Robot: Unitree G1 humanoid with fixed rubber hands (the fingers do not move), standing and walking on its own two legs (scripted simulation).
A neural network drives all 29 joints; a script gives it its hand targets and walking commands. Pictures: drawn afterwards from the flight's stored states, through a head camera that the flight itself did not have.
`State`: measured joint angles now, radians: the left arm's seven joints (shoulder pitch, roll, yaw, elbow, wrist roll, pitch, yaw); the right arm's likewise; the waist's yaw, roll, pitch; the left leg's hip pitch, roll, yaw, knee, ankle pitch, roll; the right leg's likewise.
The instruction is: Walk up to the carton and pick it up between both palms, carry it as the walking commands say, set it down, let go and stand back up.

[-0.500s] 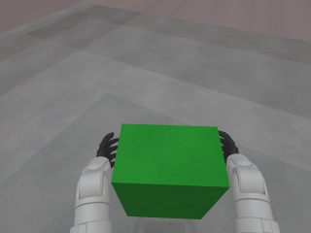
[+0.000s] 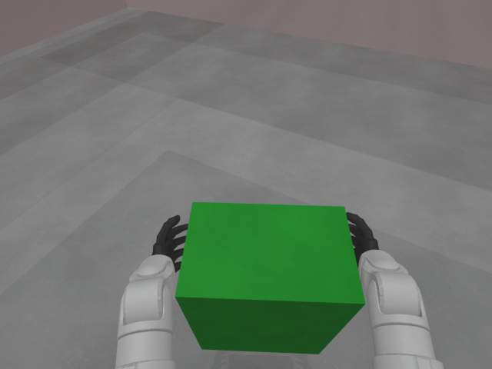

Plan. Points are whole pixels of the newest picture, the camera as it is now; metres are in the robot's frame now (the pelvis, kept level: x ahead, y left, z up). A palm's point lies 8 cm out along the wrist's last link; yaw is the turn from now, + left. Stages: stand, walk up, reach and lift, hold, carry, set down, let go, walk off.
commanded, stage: reach and lift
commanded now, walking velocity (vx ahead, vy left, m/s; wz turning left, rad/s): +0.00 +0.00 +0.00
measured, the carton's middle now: (263, 287) +0.27 +0.00 -0.03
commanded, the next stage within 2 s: hold in 0.46 s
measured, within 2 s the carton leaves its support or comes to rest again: neither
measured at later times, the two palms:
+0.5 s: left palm (164, 269) +0.27 +0.16 +0.04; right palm (369, 267) +0.27 -0.17 +0.04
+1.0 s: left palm (164, 269) +0.27 +0.16 +0.04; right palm (369, 267) +0.27 -0.17 +0.04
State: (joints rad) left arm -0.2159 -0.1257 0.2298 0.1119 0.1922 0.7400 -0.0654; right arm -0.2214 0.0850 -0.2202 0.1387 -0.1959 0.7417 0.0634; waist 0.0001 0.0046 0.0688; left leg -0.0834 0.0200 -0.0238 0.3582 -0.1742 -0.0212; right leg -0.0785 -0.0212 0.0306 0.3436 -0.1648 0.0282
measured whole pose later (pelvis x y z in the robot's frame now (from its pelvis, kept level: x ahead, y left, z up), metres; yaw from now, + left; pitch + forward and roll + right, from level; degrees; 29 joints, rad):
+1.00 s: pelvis +0.00 +0.00 +0.00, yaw +0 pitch -7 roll +0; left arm -0.16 -0.12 0.21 0.06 0.18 0.75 -0.07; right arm -0.15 0.09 -0.19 0.07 -0.19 0.76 0.05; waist 0.00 0.00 0.08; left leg -0.06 0.02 -0.02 0.35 -0.17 -0.02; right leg -0.06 -0.02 0.04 0.34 -0.16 0.03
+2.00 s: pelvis +0.13 +0.01 -0.01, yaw +2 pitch +6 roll +0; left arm 0.04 -0.13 0.08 -0.41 -0.01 1.09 0.10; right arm 0.06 0.11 -0.14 -0.46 0.00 1.12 -0.12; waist 0.01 0.00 -0.21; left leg -0.36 0.05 0.10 0.80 -0.49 0.00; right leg -0.20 -0.06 -0.15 0.46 -0.36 0.01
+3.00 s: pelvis +0.71 +0.07 -0.02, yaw +5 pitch +4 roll +0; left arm 0.08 -0.14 0.08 -0.58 -0.03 1.15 0.11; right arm 0.08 0.13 -0.13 -0.59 0.00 1.17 -0.12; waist 0.02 0.00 -0.12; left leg -0.47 0.07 0.23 0.45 -0.11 0.03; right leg 0.05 -0.08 -0.21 0.30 -0.40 0.05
